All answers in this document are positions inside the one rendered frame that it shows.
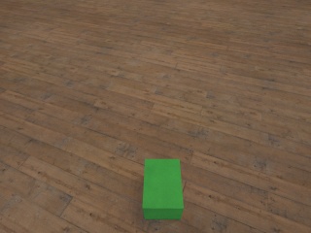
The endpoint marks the carton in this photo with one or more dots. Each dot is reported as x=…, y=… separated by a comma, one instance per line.
x=162, y=189

